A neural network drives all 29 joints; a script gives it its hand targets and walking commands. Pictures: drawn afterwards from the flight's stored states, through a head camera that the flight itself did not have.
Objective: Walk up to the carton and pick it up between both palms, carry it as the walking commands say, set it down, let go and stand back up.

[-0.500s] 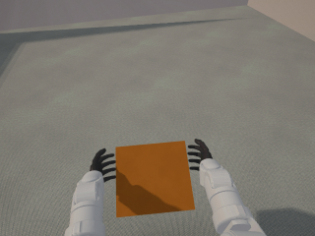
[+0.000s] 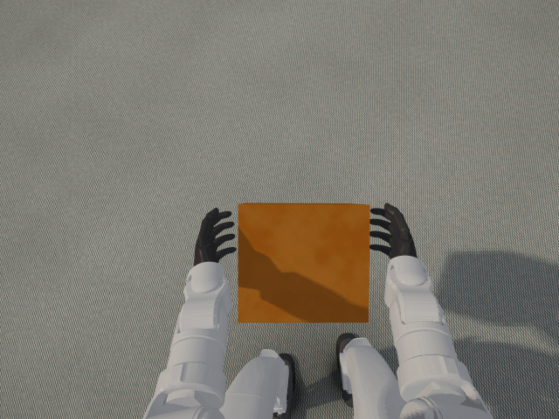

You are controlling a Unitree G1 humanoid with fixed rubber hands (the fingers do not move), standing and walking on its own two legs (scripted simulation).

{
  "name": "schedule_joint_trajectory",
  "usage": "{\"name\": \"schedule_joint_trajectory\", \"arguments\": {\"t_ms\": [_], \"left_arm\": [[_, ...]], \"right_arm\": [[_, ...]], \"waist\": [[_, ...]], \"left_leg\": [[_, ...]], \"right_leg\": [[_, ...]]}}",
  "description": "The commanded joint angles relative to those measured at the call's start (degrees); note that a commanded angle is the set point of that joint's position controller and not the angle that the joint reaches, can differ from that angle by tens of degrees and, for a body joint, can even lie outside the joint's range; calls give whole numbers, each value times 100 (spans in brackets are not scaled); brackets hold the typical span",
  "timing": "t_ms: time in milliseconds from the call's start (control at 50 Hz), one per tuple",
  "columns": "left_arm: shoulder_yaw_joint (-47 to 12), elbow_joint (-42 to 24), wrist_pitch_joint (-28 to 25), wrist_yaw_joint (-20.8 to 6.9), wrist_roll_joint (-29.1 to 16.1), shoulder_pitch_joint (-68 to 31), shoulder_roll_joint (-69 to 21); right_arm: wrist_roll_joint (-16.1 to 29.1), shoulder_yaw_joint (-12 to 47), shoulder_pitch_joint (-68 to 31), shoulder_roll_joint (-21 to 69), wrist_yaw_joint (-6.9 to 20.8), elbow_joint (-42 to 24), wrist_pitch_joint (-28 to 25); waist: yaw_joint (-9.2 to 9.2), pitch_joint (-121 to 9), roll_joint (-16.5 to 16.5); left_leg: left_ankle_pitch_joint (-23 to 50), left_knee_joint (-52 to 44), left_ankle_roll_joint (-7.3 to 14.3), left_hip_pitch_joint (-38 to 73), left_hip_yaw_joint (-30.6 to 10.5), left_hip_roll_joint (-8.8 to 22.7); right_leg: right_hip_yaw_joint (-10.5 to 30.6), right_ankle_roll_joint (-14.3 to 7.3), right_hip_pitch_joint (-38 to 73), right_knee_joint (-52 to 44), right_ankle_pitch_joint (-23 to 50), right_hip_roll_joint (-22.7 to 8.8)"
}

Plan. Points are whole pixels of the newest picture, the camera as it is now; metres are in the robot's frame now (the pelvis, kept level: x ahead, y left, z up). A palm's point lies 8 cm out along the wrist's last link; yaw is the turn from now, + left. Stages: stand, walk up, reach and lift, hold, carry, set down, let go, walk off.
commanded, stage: set down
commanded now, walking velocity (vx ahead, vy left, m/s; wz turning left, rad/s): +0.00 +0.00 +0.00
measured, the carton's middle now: (300, 255) +0.34 +0.01 -0.19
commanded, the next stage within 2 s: none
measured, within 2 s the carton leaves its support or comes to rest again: neither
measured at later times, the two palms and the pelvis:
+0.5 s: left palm (231, 285) +0.29 +0.13 -0.17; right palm (399, 290) +0.28 -0.16 -0.19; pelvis -0.05 -0.03 -0.07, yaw +2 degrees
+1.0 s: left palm (240, 264) +0.34 +0.14 -0.27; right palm (382, 263) +0.34 -0.15 -0.29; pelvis -0.06 -0.03 -0.13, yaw +2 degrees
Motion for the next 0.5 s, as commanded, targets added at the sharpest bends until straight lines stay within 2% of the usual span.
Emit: {"name": "schedule_joint_trajectory", "arguments": {"t_ms": [0,20,40,60,80,100,120,140,160,180,200,220,240,260,280,320,340,360,380,400,420,440,460,480], "left_arm": [[-3244,8,-822,-1167,-748,-1120,-4155],[-3316,-197,-928,-1166,-820,-1132,-4106],[-3282,-484,-1044,-1162,-788,-1187,-3766],[-3101,8,-1056,-1118,-682,-998,-3662],[-3011,-120,-1120,-1138,-774,-1212,-3502],[-2935,101,-1147,-1153,-678,-819,-3367],[-2917,-105,-1213,-1104,-613,-987,-3176],[-2849,53,-1241,-1069,-679,-879,-3083],[-3070,-329,-1318,-1048,-826,-1155,-2856],[-3166,-458,-1257,-1077,-912,-1490,-2827],[-3086,-663,-1312,-960,-874,-1764,-2407],[-3189,-949,-1325,-901,-996,-1998,-2301],[-3176,-708,-1336,-852,-1006,-1742,-2221],[-3099,-774,-1366,-775,-1021,-1731,-1855],[-3220,-1051,-1382,-756,-1195,-2272,-1632],[-3168,-1191,-1415,-615,-1397,-2762,-905],[-2916,-928,-1373,-473,-1404,-2604,-659],[-2747,-802,-1305,-416,-1422,-2522,-245],[-2693,-485,-1232,-316,-1536,-2619,-111],[-2668,-712,-1187,-276,-1613,-2987,159],[-2670,-480,-1154,-251,-1753,-3020,82],[-2443,-405,-1080,-195,-1711,-3250,318],[-2542,-139,-1033,-157,-1785,-3128,109],[-2412,-20,-963,-161,-1895,-3486,212]], "right_arm": [[810,3215,-1458,3854,1010,-510,-945],[854,3346,-1317,3877,942,-559,-974],[922,3486,-844,4082,855,-555,-956],[787,3302,-889,3808,803,-540,-1019],[852,3395,-972,3899,729,-542,-1006],[988,3590,-1057,3915,687,-651,-1038],[944,3554,-922,3780,622,-599,-1067],[955,3563,-827,3683,567,-503,-1089],[1170,3671,-1149,3630,505,-735,-1165],[1130,3535,-1134,3217,442,-598,-1161],[1205,3376,-1304,3154,381,-454,-1180],[1239,3303,-1320,2721,321,-404,-1249],[1401,3447,-1651,2721,277,-762,-1336],[1370,3383,-1555,2416,162,-709,-1355],[1404,3349,-1992,2322,45,-1098,-1389],[1351,3068,-1982,1688,-231,-932,-1410],[1415,3109,-2289,1288,-335,-1019,-1413],[1361,2957,-2350,928,-441,-945,-1369],[1533,2991,-2837,734,-483,-1074,-1365],[1437,2774,-2794,345,-597,-948,-1344],[1424,2736,-2928,251,-656,-911,-1340],[1491,2722,-3230,35,-671,-859,-1339],[1499,2707,-3229,53,-701,-772,-1363],[1427,2523,-3416,-113,-770,-563,-1298]], "waist": [[-608,-5796,-829],[-639,-6143,-984],[-622,-6184,-1148],[-673,-5686,-1306],[-567,-5760,-1626],[-378,-5730,-1432],[-416,-5734,-1390],[-377,-5831,-1453],[-440,-6350,-1315],[-688,-6044,-1005],[-485,-5968,-808],[-550,-6281,-552],[-358,-6134,-440],[-355,-6102,-490],[-421,-6221,-650],[-559,-5644,-516],[-339,-5513,-705],[-288,-5126,-771],[-210,-4927,-850],[-424,-4859,-826],[-470,-4703,-1016],[-220,-4416,-801],[-416,-4382,-861],[-539,-4291,-986]], "left_leg": [[4252,288,-338,-591,-789,-160],[3963,317,-316,-1029,-695,-261],[3539,308,-289,-1777,-654,-246],[2832,234,-260,-2627,-621,-217],[2705,329,-214,-2779,-631,-268],[2758,417,-207,-2832,-579,-298],[2651,488,-265,-2835,-558,-293],[2519,542,-245,-2764,-504,-320],[2732,656,-192,-2250,-526,-333],[2753,756,-295,-2433,-493,-379],[2654,821,-271,-2313,-534,-303],[2809,1045,-352,-1971,-398,-396],[2878,1136,-295,-1725,-337,-381],[2611,1195,-312,-2081,-287,-383],[2227,1266,-253,-2163,-256,-431],[1527,1286,-238,-2394,-179,-387],[1188,1349,-172,-2081,-78,-395],[765,1379,-149,-2212,-98,-414],[406,1298,-80,-1883,-71,-340],[50,1358,-118,-2083,-75,-310],[-205,1407,-72,-2144,-37,-310],[-399,1470,-93,-2318,-79,-291],[-425,1453,-88,-2259,-118,-283],[-708,1563,-95,-2471,-65,-299]], "right_leg": [[543,-179,2288,1054,4574,449],[659,-175,2684,1116,5061,382],[794,-117,3167,1303,5897,249],[895,-127,3049,1329,5787,168],[854,-26,3162,1433,5650,226],[973,-18,3184,1413,5726,187],[963,-91,3111,1373,5748,162],[901,-25,3007,1373,5407,216],[781,71,2852,1466,4976,289],[754,40,2481,1492,4898,357],[635,42,2065,1559,4143,375],[522,77,1746,1589,3767,492],[555,96,1547,1586,3443,445],[543,63,1550,1588,3349,443],[535,79,1714,1635,3068,430],[556,55,1500,1567,2077,385],[424,79,1381,1591,1430,416],[484,47,1168,1494,703,391],[377,63,956,1483,129,399],[402,5,952,1475,-339,388],[404,-30,1058,1405,-693,402],[423,-75,773,1585,-932,367],[340,-79,680,1625,-880,393],[232,-51,693,1661,-1139,438]]}}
